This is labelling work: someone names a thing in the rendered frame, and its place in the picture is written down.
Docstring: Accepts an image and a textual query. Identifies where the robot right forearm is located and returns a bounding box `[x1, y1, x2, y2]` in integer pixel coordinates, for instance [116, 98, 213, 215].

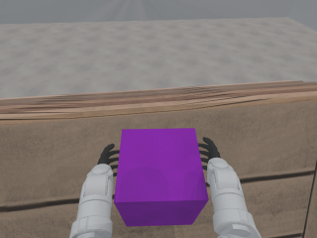
[207, 158, 262, 238]

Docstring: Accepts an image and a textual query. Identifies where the carton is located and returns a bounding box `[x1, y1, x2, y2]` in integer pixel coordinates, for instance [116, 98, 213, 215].
[114, 128, 209, 227]

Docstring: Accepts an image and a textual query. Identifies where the robot left hand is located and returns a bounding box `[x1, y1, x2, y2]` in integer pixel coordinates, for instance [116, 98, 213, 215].
[97, 144, 120, 177]

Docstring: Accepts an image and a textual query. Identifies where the robot left forearm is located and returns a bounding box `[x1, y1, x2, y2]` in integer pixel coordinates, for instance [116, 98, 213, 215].
[69, 164, 114, 238]

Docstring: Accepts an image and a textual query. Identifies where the robot right hand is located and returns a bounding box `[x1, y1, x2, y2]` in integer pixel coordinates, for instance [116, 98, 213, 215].
[198, 137, 221, 171]

